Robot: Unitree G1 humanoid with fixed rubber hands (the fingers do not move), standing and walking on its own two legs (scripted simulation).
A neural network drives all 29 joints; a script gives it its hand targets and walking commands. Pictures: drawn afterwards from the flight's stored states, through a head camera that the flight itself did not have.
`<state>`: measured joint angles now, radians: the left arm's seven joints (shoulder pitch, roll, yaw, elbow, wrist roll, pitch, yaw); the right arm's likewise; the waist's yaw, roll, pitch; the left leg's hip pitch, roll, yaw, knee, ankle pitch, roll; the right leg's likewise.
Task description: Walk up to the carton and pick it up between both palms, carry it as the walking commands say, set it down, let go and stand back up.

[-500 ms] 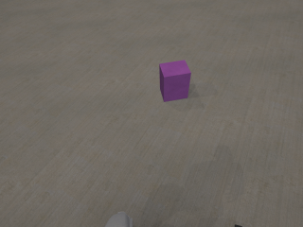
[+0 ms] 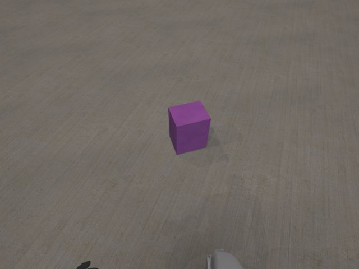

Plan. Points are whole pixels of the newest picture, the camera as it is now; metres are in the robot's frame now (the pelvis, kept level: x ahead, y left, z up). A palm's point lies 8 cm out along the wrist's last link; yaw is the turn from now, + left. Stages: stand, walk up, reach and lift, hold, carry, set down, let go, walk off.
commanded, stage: walk up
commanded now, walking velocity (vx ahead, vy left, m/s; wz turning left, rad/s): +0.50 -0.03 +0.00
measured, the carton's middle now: (188, 128) +1.05 -0.15 -0.63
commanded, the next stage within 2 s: none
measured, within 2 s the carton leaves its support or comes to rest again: neither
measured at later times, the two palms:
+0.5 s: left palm out of the picture +0.14 +0.18 -0.10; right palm (260, 177) +0.38 -0.28 -0.13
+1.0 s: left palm (96, 141) +0.58 +0.26 -0.14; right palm (240, 165) +0.42 -0.23 -0.12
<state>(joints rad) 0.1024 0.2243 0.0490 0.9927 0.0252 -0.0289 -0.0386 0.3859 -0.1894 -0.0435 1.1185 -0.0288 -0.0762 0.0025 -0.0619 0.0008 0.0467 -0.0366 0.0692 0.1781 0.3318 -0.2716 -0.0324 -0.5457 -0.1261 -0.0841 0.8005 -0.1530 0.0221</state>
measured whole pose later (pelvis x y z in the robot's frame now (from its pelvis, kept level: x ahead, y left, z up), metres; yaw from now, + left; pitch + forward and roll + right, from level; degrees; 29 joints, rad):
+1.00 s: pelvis +0.49 +0.01 +0.01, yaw +0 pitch +0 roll -2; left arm 0.14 0.24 0.06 1.02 0.02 0.01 -0.02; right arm 0.37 -0.18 -0.05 1.12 -0.03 -0.05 -0.02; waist -0.05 -0.02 0.05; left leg -0.15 0.12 0.14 0.37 -0.21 -0.03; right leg -0.54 -0.11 -0.07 0.90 -0.21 0.04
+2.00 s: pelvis +0.58 -0.07 +0.00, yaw -2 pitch +0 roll +1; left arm 0.26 0.14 0.01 1.11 0.02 0.01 0.03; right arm 0.26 -0.18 -0.03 1.12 -0.01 0.04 -0.02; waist -0.01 0.03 -0.01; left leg -0.32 0.04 0.07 0.52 -0.23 -0.01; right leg -0.11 0.00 -0.02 0.40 -0.29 -0.02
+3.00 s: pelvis +0.67 -0.23 -0.01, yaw +13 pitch +1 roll +0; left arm 0.41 0.08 -0.01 1.14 0.00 -0.02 0.03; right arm 0.08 -0.13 -0.03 1.00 0.00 0.01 -0.03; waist 0.07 -0.01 0.02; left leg -0.23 0.05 0.14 0.51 -0.29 0.00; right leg -0.12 0.00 -0.14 0.46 -0.35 -0.04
